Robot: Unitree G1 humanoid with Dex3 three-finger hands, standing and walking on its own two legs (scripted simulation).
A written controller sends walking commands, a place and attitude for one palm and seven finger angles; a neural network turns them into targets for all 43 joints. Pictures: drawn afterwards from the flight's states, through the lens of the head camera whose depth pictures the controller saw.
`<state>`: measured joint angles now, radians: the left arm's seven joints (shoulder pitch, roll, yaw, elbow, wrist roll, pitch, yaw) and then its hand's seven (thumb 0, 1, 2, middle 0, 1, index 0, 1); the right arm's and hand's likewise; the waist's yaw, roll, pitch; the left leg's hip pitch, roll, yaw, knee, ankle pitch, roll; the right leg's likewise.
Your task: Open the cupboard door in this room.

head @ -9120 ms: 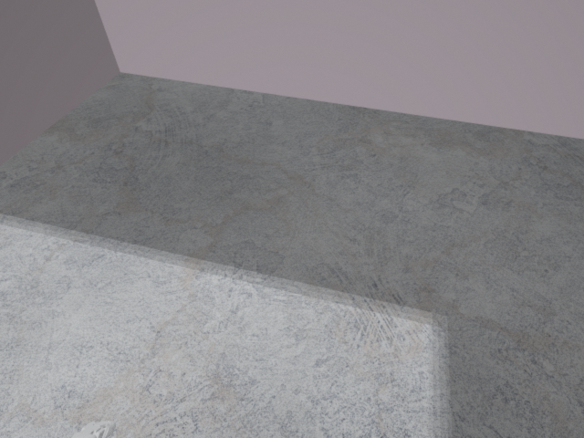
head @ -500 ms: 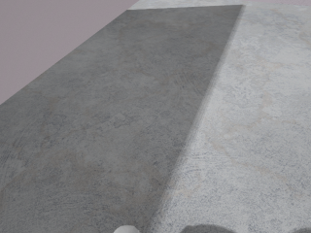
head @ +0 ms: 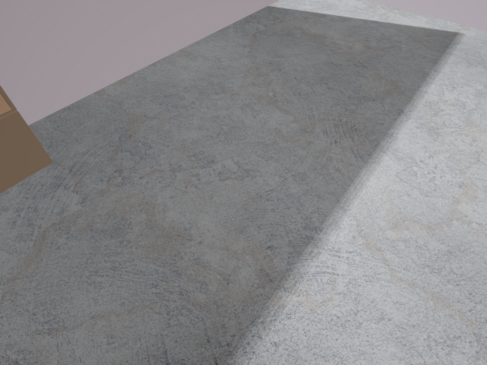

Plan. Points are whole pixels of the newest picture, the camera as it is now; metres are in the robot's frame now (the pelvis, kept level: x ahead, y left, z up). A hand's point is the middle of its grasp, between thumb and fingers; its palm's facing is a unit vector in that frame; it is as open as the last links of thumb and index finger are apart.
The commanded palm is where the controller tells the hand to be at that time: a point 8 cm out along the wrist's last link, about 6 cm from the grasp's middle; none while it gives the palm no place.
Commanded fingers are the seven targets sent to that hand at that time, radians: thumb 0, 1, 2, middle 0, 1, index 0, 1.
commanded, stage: turn or walk to find it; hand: left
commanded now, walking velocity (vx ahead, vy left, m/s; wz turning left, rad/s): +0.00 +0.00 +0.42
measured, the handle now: out of the picture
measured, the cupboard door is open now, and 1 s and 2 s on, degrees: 0 0 0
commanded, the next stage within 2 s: stand and wait in 1.00 s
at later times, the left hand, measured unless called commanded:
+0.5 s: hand out of the picture -0.03 +0.18 -0.17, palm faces +0.26 -0.93 -0.26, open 7.3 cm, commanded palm none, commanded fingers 0.00 0.90 0.90 -0.20 -0.30 -0.20 -0.30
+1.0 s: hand out of the picture -0.04 +0.19 -0.15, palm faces +0.44 -0.85 -0.29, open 7.3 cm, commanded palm none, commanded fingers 0.00 0.90 0.90 -0.20 -0.30 -0.20 -0.30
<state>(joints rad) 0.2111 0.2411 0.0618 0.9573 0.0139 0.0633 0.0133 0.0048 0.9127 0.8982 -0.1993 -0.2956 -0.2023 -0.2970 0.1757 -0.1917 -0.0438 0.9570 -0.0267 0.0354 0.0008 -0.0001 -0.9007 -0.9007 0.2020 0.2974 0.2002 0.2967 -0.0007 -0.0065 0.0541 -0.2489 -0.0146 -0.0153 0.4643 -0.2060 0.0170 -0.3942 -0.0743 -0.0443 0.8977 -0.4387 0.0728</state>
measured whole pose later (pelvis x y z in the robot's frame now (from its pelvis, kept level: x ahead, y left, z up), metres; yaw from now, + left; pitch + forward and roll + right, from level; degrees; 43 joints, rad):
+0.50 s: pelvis -0.03 -0.02 +0.00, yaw +14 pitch -1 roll +2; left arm 0.23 0.19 0.04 0.95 0.03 0.02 0.02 0.00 0.91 0.90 -0.21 -0.30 -0.21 -0.30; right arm 0.18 -0.24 -0.07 0.99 -0.02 0.08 0.01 0.00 -0.91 -0.90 0.20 0.30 0.19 0.30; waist 0.01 -0.01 0.10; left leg -0.32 0.03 0.04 0.78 -0.44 -0.06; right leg -0.23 -0.14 -0.22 0.56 -0.30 0.00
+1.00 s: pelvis -0.04 -0.04 -0.01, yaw +26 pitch -1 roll +1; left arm 0.17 0.19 0.03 0.91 0.02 0.01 0.02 0.00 0.91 0.90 -0.20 -0.30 -0.20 -0.30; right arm 0.19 -0.23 -0.07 0.96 -0.02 0.06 0.01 0.00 -0.90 -0.90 0.20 0.30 0.20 0.30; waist -0.02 0.05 0.06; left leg -0.37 -0.04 -0.07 0.77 -0.42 -0.02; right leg -0.26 -0.05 -0.10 0.60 -0.32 -0.01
